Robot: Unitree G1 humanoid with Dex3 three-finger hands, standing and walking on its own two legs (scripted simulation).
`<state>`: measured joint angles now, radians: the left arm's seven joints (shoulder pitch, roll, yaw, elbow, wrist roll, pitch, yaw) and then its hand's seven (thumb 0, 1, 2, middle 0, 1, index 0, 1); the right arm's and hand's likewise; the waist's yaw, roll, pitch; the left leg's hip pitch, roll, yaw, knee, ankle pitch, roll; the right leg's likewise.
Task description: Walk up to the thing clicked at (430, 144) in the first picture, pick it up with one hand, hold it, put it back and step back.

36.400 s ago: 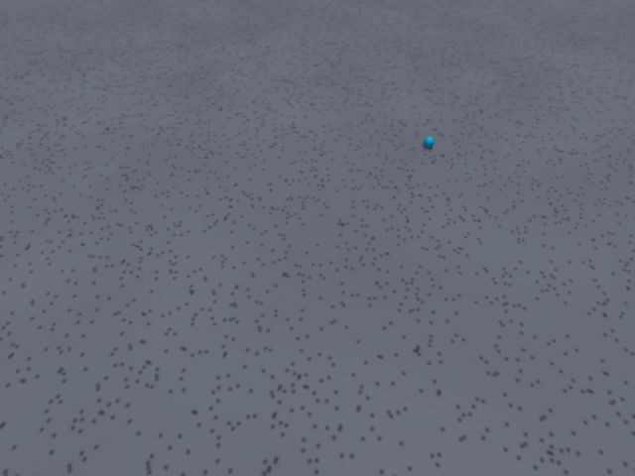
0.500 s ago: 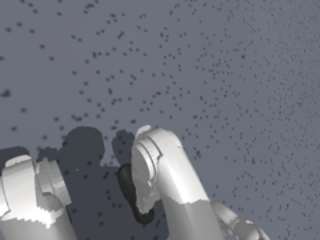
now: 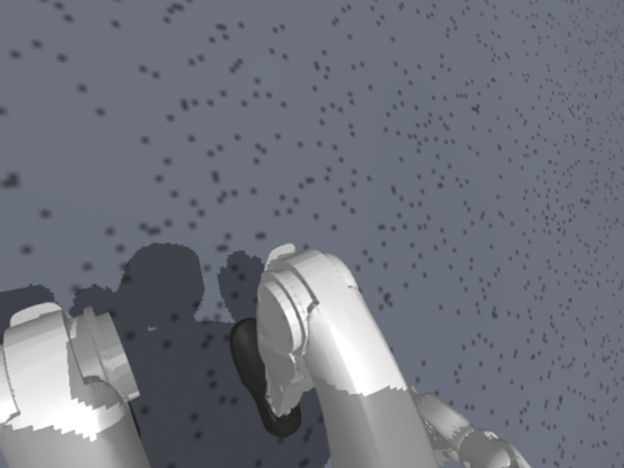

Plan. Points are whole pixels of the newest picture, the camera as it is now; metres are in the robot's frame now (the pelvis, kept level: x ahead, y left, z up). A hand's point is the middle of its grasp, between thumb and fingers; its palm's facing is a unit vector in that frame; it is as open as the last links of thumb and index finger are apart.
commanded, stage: open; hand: left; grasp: from above
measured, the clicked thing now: out of the picture +0.40 +0.38 -0.27
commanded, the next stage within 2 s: withdraw in 0.06 s
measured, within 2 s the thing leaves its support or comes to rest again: neither
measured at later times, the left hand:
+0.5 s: hand out of the picture +0.42 +0.37 -0.16, palm faces -0.25 -0.11 -0.96, open 13.9 cm
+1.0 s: hand out of the picture +0.39 +0.37 -0.13, palm faces -0.47 -0.14 -0.87, open 14.0 cm
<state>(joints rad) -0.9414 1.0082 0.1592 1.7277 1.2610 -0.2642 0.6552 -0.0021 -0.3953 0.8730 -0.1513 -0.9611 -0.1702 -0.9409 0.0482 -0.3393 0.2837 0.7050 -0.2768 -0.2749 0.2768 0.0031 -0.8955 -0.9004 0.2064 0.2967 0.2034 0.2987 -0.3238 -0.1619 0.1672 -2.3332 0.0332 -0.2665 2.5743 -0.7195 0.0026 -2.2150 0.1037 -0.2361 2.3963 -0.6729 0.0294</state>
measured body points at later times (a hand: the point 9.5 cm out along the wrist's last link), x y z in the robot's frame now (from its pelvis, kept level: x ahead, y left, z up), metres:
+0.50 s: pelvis +0.01 +0.00 +0.01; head +0.22 +0.13 +0.39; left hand +0.43 +0.38 -0.11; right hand +0.12 -0.25 -0.07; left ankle +0.06 +0.13 -0.26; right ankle +0.11 -0.10 -0.26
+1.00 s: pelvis -0.01 -0.01 +0.03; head +0.20 +0.10 +0.41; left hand +0.41 +0.37 -0.08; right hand +0.09 -0.28 -0.05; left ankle +0.06 +0.13 -0.26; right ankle +0.11 -0.10 -0.26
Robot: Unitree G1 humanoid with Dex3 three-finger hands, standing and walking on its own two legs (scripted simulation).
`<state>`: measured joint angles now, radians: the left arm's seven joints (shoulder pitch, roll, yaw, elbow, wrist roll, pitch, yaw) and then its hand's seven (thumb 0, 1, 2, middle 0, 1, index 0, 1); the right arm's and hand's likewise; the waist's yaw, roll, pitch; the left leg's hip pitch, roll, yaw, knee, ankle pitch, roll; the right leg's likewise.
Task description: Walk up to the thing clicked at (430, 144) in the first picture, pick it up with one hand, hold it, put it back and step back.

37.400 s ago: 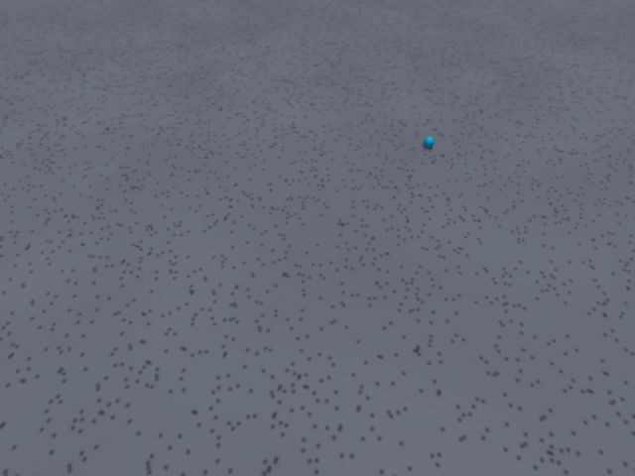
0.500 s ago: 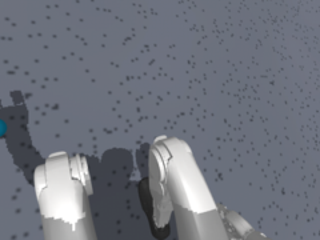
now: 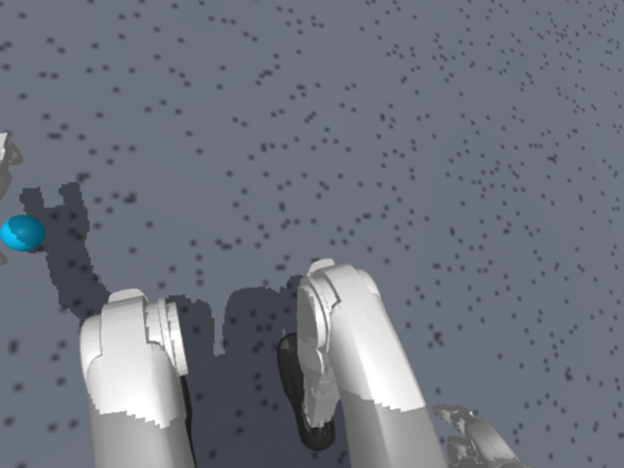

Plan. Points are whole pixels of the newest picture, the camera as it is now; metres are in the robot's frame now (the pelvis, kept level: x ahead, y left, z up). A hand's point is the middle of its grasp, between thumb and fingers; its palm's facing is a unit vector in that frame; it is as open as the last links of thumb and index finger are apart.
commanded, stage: withdraw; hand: left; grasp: from above
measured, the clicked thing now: (23, 233) +0.45 +0.34 -0.31
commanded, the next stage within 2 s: home in 0.02 s
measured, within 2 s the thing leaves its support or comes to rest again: neither
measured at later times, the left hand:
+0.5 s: hand out of the picture +0.38 +0.31 -0.03, palm faces -0.38 -0.37 -0.85, open 10.4 cm
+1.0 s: hand out of the picture +0.24 +0.24 +0.18, palm faces +0.03 -0.91 -0.41, open 7.4 cm
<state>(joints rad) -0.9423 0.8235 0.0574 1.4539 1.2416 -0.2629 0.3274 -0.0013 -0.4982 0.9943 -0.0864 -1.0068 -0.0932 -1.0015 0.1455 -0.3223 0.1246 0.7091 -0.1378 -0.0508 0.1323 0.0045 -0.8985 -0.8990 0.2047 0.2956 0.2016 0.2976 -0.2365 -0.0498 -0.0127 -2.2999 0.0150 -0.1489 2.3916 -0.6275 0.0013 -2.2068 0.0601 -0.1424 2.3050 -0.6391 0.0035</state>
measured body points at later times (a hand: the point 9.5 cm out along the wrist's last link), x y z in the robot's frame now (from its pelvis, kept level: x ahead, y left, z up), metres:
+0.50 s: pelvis +0.01 +0.01 +0.09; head +0.20 +0.05 +0.50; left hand +0.40 +0.33 +0.02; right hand +0.14 -0.24 -0.04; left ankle +0.09 +0.13 -0.30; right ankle +0.11 -0.11 -0.30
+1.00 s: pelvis +0.04 +0.00 +0.27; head +0.12 +0.04 +0.71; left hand +0.24 +0.29 +0.21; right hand +0.26 -0.20 +0.19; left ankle +0.09 +0.13 -0.30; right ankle +0.11 -0.11 -0.30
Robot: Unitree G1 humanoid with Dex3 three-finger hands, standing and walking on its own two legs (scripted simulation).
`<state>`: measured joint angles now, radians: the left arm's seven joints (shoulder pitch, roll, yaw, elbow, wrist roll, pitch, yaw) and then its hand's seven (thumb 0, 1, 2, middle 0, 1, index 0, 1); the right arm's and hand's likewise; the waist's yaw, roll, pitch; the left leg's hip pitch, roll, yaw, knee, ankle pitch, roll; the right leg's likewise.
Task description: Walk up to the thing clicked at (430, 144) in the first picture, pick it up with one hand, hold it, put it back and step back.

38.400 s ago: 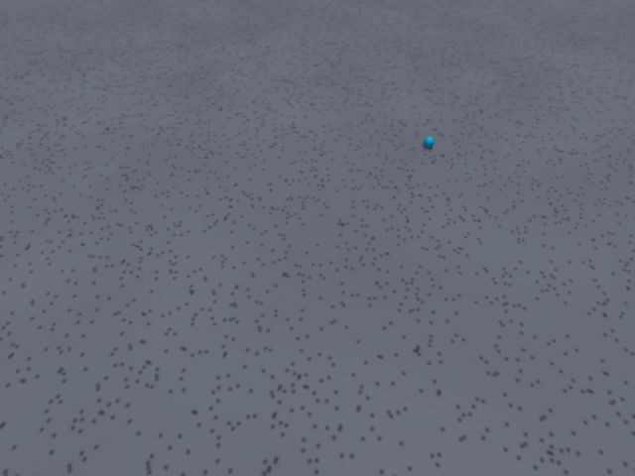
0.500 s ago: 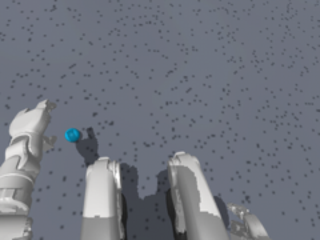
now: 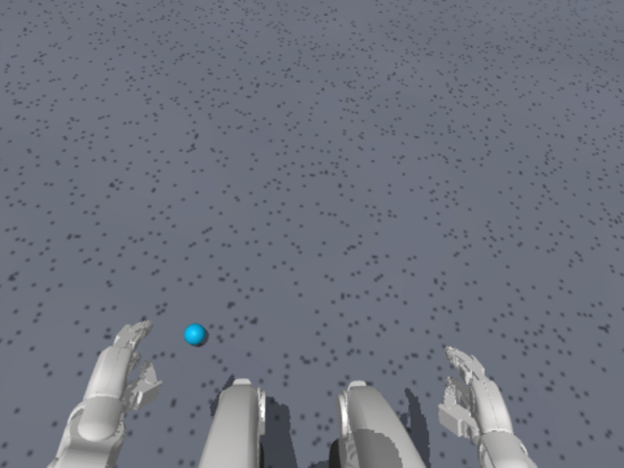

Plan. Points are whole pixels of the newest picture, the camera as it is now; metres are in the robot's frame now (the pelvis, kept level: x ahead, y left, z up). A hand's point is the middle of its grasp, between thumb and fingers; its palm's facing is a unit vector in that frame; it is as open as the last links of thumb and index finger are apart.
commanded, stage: home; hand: left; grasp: from above
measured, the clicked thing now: (194, 334) +0.46 +0.27 -0.58
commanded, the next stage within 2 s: none
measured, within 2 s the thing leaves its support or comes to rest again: neither
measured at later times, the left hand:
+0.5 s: hand (127, 381) +0.22 +0.18 +0.07, palm faces +0.09 -0.98 -0.20, open 7.4 cm
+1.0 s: hand (129, 384) +0.22 +0.18 +0.06, palm faces +0.08 -0.98 -0.20, open 7.4 cm
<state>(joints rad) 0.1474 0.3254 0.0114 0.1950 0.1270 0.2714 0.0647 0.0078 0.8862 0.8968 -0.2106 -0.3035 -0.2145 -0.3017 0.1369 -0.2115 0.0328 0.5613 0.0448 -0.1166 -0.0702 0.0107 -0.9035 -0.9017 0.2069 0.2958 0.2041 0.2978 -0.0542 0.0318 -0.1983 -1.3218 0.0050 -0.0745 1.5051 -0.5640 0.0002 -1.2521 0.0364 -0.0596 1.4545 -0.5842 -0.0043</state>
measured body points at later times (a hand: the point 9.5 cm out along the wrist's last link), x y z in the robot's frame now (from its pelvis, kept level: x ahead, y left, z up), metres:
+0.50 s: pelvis +0.07 +0.00 +0.11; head +0.08 +0.01 +0.56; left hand +0.21 +0.24 +0.08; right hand +0.22 -0.24 +0.05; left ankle +0.07 +0.11 -0.57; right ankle +0.06 -0.12 -0.57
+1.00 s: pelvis +0.06 +0.00 +0.11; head +0.08 +0.01 +0.56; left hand +0.21 +0.23 +0.08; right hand +0.23 -0.24 +0.05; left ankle +0.07 +0.11 -0.57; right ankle +0.06 -0.12 -0.57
